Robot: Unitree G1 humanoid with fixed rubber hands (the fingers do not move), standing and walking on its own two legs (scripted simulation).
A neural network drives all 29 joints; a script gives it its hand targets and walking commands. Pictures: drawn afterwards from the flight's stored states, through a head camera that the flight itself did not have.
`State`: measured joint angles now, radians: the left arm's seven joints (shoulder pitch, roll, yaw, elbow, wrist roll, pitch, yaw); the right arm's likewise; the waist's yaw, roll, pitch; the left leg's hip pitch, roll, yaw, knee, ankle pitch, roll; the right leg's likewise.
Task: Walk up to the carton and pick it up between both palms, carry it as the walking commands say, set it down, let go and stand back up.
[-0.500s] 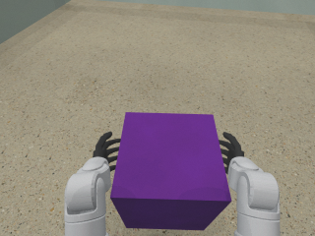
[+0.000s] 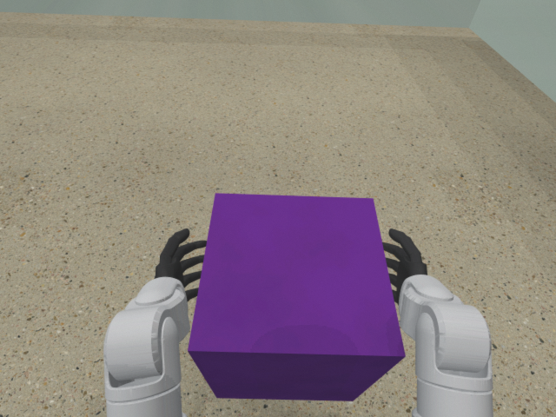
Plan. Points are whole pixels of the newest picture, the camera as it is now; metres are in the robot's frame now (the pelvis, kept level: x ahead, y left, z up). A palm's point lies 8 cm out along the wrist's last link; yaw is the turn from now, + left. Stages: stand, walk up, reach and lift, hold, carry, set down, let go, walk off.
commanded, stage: carry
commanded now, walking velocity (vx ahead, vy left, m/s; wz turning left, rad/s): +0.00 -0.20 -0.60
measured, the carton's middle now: (289, 305) +0.28 +0.01 +0.02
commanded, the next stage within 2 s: none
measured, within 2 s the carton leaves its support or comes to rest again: neither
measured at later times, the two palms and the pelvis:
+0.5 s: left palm (378, 283) +0.30 -0.11 +0.07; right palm out of the picture +0.21 -0.40 +0.08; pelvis +0.00 -0.18 -0.01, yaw -17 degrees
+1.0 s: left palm out of the picture +0.25 -0.41 +0.06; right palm out of the picture +0.07 -0.65 +0.06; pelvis -0.07 -0.37 -0.02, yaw -34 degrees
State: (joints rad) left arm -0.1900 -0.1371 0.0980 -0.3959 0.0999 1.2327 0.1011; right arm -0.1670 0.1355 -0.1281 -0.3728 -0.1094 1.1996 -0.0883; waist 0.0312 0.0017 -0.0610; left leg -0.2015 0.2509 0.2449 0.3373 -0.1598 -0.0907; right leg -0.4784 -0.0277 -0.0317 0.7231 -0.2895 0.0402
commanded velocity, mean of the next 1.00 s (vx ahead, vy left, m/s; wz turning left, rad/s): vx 0.00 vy -0.20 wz -0.60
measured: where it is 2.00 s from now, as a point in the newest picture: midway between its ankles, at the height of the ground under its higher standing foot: outside the picture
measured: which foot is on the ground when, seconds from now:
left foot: down 0.00-0.10, up 0.12-0.40, down 0.42-0.76, up 0.78-1.00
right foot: up 0.00-0.08, down 0.10-0.44, up 0.46-0.74, down 0.76-1.00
